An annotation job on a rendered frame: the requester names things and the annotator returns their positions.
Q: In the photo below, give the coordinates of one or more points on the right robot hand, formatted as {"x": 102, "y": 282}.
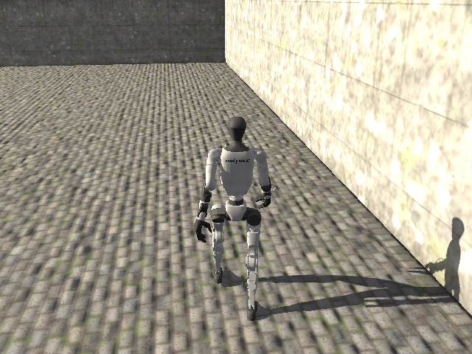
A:
{"x": 259, "y": 198}

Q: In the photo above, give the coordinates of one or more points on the left robot shin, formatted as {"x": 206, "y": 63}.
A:
{"x": 217, "y": 253}

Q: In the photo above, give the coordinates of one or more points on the robot right foot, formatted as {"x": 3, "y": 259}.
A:
{"x": 251, "y": 314}

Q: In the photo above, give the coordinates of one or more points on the right robot upper arm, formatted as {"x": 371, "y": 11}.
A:
{"x": 262, "y": 166}

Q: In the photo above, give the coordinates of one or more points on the left robot upper arm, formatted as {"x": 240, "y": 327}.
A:
{"x": 211, "y": 167}

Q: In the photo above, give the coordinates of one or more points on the left robot hand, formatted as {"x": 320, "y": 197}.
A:
{"x": 198, "y": 226}

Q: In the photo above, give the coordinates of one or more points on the robot left forearm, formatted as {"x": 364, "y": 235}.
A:
{"x": 204, "y": 203}

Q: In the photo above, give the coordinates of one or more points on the robot right forearm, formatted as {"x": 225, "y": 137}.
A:
{"x": 267, "y": 190}

